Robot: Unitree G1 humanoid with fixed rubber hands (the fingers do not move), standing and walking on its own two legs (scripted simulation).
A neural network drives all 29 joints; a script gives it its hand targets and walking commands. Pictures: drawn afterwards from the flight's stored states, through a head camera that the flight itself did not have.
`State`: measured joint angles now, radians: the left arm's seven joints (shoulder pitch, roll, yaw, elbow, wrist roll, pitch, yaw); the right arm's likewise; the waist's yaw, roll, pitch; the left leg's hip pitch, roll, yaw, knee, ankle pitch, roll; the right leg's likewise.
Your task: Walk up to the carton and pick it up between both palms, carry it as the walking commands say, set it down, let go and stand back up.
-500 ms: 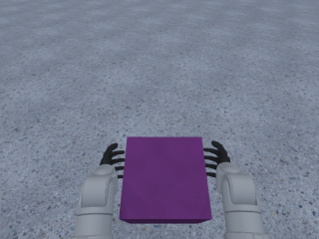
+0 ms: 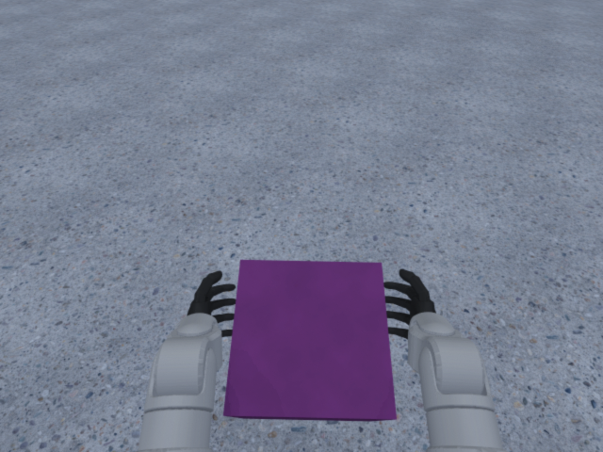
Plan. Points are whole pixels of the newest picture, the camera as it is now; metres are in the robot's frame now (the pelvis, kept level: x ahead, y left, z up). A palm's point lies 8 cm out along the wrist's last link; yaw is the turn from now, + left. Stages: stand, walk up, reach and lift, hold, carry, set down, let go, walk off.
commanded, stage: carry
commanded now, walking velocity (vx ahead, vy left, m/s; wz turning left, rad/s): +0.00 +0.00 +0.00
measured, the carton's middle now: (308, 345) +0.30 +0.00 -0.04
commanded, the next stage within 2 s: hold in 0.36 s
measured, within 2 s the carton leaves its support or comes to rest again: neither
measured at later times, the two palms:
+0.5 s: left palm (200, 335) +0.27 +0.15 +0.04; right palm (416, 331) +0.28 -0.14 +0.04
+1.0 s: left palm (180, 357) +0.25 +0.17 +0.02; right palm (392, 341) +0.27 -0.11 +0.02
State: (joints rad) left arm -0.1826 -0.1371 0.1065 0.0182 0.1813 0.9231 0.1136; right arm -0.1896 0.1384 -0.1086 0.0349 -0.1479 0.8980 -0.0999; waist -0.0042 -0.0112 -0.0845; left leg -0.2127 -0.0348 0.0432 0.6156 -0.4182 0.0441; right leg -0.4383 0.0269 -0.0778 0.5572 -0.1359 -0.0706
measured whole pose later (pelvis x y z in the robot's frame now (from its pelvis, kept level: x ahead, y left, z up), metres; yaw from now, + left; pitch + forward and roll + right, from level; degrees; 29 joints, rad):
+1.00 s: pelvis -0.06 -0.01 -0.01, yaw +7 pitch -6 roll -1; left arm -0.56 -0.11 0.47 0.74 0.38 0.46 0.00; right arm -0.53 0.25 -0.45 0.57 -0.36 0.53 -0.13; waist -0.04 0.05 0.08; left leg -0.27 -0.07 -0.07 0.76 -0.38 0.05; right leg -0.42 0.09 -0.01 0.63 -0.23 -0.02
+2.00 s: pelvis -0.03 -0.01 -0.10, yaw +10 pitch +34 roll +1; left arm -0.54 -0.06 0.22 0.70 0.10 0.04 0.14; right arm -0.42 0.20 -0.32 0.54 -0.13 0.06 -0.22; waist -0.03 0.03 -0.17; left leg -1.23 -0.13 -0.08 1.19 -0.54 0.02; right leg -1.39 0.10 0.00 1.05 -0.24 -0.06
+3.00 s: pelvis -0.08 +0.00 -0.26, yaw +12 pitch +41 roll +3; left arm -0.97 0.03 0.19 0.83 0.01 0.15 0.25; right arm -0.88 0.02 -0.37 0.66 -0.08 0.19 -0.23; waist -0.07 0.04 -0.06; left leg -1.84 -0.18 0.06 1.84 -0.71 0.06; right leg -2.04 0.07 0.03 1.68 -0.35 -0.01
